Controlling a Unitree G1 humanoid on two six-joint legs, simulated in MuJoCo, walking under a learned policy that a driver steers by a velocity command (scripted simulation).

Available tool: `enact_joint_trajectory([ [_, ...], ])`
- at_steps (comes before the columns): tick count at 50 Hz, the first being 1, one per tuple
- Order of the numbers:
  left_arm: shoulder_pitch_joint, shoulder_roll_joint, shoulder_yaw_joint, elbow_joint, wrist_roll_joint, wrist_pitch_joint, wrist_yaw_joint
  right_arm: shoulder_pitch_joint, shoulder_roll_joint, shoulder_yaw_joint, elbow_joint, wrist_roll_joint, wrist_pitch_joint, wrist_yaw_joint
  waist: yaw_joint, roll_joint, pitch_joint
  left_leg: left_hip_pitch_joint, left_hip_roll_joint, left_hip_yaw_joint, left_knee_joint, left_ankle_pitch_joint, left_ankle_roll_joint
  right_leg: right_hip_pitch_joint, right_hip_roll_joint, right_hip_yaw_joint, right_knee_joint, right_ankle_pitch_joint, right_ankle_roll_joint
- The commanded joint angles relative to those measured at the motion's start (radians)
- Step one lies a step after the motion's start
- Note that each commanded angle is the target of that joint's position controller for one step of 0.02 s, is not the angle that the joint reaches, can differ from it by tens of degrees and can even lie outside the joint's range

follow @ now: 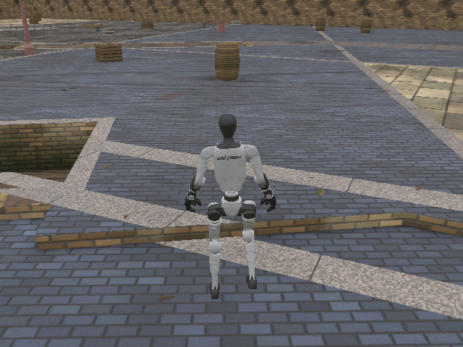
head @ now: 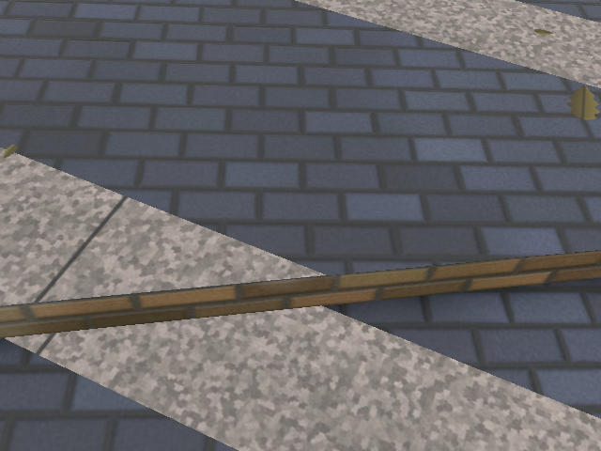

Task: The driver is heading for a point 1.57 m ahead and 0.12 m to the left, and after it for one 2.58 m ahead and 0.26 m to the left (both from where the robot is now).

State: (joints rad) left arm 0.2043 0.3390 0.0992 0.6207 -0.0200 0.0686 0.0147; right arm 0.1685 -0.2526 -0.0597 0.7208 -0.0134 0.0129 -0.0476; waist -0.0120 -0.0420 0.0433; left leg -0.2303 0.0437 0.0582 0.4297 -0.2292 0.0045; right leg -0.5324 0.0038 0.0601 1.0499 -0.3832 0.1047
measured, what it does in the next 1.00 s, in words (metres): steps on the spot: right foot, then left foot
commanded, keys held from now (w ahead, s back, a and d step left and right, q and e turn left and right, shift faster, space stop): e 0.18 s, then no key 0.72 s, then w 0.10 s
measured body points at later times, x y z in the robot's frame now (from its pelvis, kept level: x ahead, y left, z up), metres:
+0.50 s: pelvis +0.00 -0.05 +0.00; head +0.02 -0.07 +0.44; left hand +0.22 +0.16 -0.08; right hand +0.07 -0.36 -0.12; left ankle +0.03 +0.10 -0.71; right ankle -0.01 -0.14 -0.74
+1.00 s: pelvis +0.02 -0.03 -0.01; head +0.02 -0.03 +0.44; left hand +0.18 +0.20 -0.13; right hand +0.07 -0.30 -0.13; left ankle +0.03 +0.09 -0.74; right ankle -0.01 -0.14 -0.74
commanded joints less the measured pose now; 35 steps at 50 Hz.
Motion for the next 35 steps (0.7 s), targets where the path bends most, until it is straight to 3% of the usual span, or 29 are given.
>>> enact_joint_trajectory([
  [1,-0.099,0.033,-0.006,-0.124,0.004,-0.021,-0.012,0.001,-0.217,-0.061,-0.057,0.005,0.0,-0.001,-0.044,0.225,-0.105,0.189,0.247,-0.141,-0.101,0.376,0.215,-0.036,-0.036,-0.054,-0.144,-0.021,0.001],
  [6,-0.05,0.056,0.007,-0.123,-0.001,-0.009,-0.029,-0.024,-0.241,-0.072,-0.051,0.035,-0.005,0.021,-0.013,0.24,-0.107,0.143,0.273,-0.093,-0.041,0.384,0.18,0.149,-0.019,-0.12,-0.411,0.045,-0.068],
  [7,-0.012,0.052,0.011,-0.11,0.0,-0.009,-0.032,-0.038,-0.237,-0.071,-0.048,0.046,-0.007,0.022,0.014,0.227,-0.112,0.122,0.263,-0.067,0.006,0.363,0.15,0.22,-0.003,-0.139,-0.529,0.132,-0.096],
  [8,0.03,0.069,0.022,-0.093,0.002,-0.009,-0.027,-0.007,-0.208,-0.064,-0.032,0.049,-0.011,0.024,0.029,0.184,-0.125,0.066,0.232,-0.024,0.086,0.297,0.099,0.333,0.019,-0.129,-0.632,0.226,-0.129],
  [9,0.075,0.138,0.045,-0.089,0.001,-0.013,-0.015,0.04,-0.161,-0.052,-0.022,0.022,-0.015,0.03,0.028,0.01,-0.151,-0.104,0.16,0.066,0.286,0.093,0.012,0.519,-0.078,0.031,-0.67,0.5,-0.178],
  [10,0.063,0.239,0.054,-0.127,0.015,-0.021,0.0,0.021,-0.086,-0.019,-0.073,-0.041,-0.017,0.036,-0.005,-0.302,-0.157,-0.41,0.026,0.081,0.588,-0.458,-0.081,0.638,-0.354,0.393,-0.62,0.946,-0.337],
  [11,0.097,0.199,0.043,-0.126,0.051,-0.047,-0.015,-0.064,-0.155,-0.038,-0.09,-0.012,-0.019,0.025,0.092,-0.212,-0.245,-0.433,-0.011,-0.074,0.751,-0.483,-0.087,0.547,-0.426,0.447,-0.671,0.853,-0.486],
  [12,0.056,0.168,0.028,-0.112,0.053,-0.065,-0.02,-0.083,-0.189,-0.05,-0.083,0.02,-0.012,0.02,0.07,-0.134,-0.182,-0.438,0.013,-0.1,0.803,-0.402,-0.077,0.497,-0.36,0.34,-0.685,0.746,-0.444],
  [13,-0.002,0.133,0.019,-0.102,0.036,-0.072,-0.015,-0.07,-0.188,-0.053,-0.068,0.022,-0.006,0.015,0.039,-0.1,-0.144,-0.439,0.026,-0.109,0.777,-0.315,-0.069,0.463,-0.292,0.264,-0.686,0.648,-0.379],
  [14,-0.042,0.102,0.006,-0.104,0.021,-0.071,-0.01,-0.057,-0.187,-0.055,-0.049,0.014,0.0,0.009,0.023,-0.077,-0.131,-0.424,0.033,-0.113,0.752,-0.253,-0.073,0.439,-0.254,0.222,-0.685,0.612,-0.339],
  [15,-0.072,0.095,-0.003,-0.103,0.017,-0.069,-0.005,-0.035,-0.186,-0.055,-0.041,0.006,0.005,0.009,0.004,-0.082,-0.128,-0.377,0.021,-0.103,0.753,-0.194,-0.083,0.395,-0.231,0.189,-0.688,0.649,-0.33],
  [18,-0.084,0.064,-0.019,-0.091,0.032,-0.073,0.004,0.005,-0.15,-0.044,-0.024,0.015,0.006,0.015,-0.01,-0.085,-0.151,-0.295,0.01,-0.095,0.66,-0.116,-0.095,0.385,-0.204,0.146,-0.7,0.628,-0.328],
  [21,-0.08,0.067,-0.02,-0.071,0.032,-0.071,0.006,-0.029,-0.118,-0.026,-0.033,0.012,0.007,0.018,0.014,-0.094,-0.131,-0.23,0.018,-0.097,0.453,-0.114,-0.093,0.384,-0.198,0.158,-0.704,0.507,-0.326],
  [24,-0.071,0.081,-0.019,-0.048,0.035,-0.066,-0.003,-0.037,-0.129,-0.024,-0.038,0.015,0.005,0.023,0.035,-0.106,-0.1,-0.146,0.008,-0.084,0.319,-0.159,-0.083,0.339,-0.205,0.198,-0.709,0.386,-0.342],
  [26,-0.079,0.066,-0.027,-0.032,0.032,-0.066,-0.01,-0.026,-0.13,-0.023,-0.034,0.018,0.001,0.025,0.029,-0.099,-0.083,-0.095,0.0,-0.078,0.216,-0.139,-0.072,0.319,-0.201,0.226,-0.7,0.334,-0.337],
  [28,-0.089,0.032,-0.043,-0.012,0.022,-0.068,-0.013,0.019,-0.107,-0.014,-0.017,0.006,-0.01,0.031,-0.015,-0.061,-0.079,0.041,-0.005,-0.072,-0.024,0.071,-0.047,0.275,-0.164,0.212,-0.673,0.296,-0.284],
  [29,-0.053,0.011,-0.051,0.002,0.032,-0.077,-0.014,0.031,-0.131,-0.014,-0.017,-0.008,-0.017,0.03,-0.005,-0.017,-0.103,0.132,0.042,-0.13,-0.045,0.214,-0.03,0.244,-0.128,0.196,-0.655,0.252,-0.233],
  [30,-0.007,0.014,-0.049,0.009,0.05,-0.087,-0.021,0.031,-0.2,-0.026,-0.024,-0.01,-0.018,0.026,0.044,0.097,-0.118,0.171,0.115,-0.184,0.002,0.371,0.007,0.214,-0.058,0.133,-0.607,0.167,-0.188],
  [31,0.005,-0.002,-0.05,0.013,0.051,-0.089,-0.021,-0.003,-0.187,-0.026,-0.006,0.004,-0.019,0.031,0.07,0.193,-0.122,0.068,0.111,-0.187,0.007,0.195,0.053,0.275,-0.005,0.058,-0.62,0.121,-0.149],
  [32,-0.051,0.026,-0.047,0.018,0.052,-0.084,-0.018,-0.028,-0.135,-0.014,-0.02,0.005,-0.023,0.038,0.034,0.162,-0.091,0.005,0.081,-0.176,-0.016,0.07,0.048,0.314,-0.005,0.051,-0.605,0.135,-0.131],
  [33,-0.08,0.035,-0.04,0.016,0.044,-0.078,-0.014,-0.03,-0.119,-0.007,-0.019,-0.003,-0.028,0.039,0.02,0.136,-0.078,-0.013,0.064,-0.158,-0.021,0.032,0.028,0.313,-0.007,0.054,-0.593,0.152,-0.137],
  [35,-0.077,0.019,-0.042,0.02,0.041,-0.063,-0.007,-0.02,-0.122,-0.004,-0.013,-0.004,-0.042,0.039,0.015,0.125,-0.061,-0.015,0.047,-0.14,-0.011,0.041,0.007,0.306,-0.016,0.068,-0.592,0.2,-0.15],
])
Velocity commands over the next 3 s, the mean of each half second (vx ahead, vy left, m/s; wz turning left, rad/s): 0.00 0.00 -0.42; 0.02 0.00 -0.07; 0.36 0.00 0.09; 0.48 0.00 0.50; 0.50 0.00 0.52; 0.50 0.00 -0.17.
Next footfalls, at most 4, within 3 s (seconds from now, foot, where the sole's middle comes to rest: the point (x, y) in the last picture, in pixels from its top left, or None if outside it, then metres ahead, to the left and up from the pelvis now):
0.18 right None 0.03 -0.15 -0.78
0.58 left None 0.07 0.09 -0.78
1.58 left None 0.43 0.02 -0.78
2.06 right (359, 362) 0.66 -0.16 -0.78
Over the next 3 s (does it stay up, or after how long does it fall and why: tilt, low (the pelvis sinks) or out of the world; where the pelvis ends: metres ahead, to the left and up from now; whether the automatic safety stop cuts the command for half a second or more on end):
stays up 0.95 0.20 0.14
